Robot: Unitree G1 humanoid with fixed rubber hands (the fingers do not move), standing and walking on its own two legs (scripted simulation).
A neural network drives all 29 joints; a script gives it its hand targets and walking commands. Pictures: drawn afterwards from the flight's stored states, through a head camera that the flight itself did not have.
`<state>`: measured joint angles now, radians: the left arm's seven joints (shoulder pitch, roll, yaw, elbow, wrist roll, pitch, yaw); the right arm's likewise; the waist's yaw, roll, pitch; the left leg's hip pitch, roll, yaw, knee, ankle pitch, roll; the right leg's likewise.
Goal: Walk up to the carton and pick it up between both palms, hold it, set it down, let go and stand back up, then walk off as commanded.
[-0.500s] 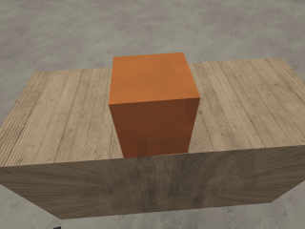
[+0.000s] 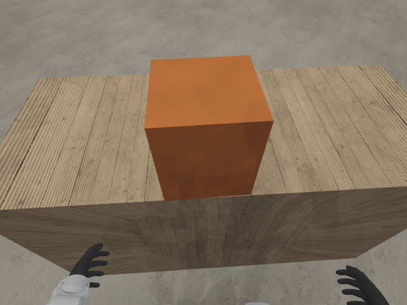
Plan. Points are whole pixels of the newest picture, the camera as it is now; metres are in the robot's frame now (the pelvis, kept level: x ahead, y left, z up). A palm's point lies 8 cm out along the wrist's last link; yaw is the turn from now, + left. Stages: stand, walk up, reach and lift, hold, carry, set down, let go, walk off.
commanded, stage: reach and lift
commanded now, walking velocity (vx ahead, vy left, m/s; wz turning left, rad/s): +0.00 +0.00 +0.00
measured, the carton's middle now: (204, 132) +0.46 +0.02 +0.06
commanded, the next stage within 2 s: none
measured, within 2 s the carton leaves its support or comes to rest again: neither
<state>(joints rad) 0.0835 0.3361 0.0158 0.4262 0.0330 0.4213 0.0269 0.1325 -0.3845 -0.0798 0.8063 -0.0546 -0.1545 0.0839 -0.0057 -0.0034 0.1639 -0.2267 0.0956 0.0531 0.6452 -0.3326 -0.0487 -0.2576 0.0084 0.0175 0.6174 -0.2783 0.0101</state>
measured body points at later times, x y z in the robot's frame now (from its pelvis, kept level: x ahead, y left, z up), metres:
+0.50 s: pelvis +0.00 +0.00 +0.01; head +0.03 +0.02 +0.46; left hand +0.21 +0.25 -0.04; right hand +0.18 -0.25 -0.05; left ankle +0.01 +0.14 -0.72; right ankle +0.04 -0.13 -0.72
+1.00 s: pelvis +0.01 +0.00 +0.02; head +0.03 +0.00 +0.47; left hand +0.24 +0.23 +0.00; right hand +0.22 -0.24 +0.01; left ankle +0.01 +0.14 -0.72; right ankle +0.04 -0.13 -0.72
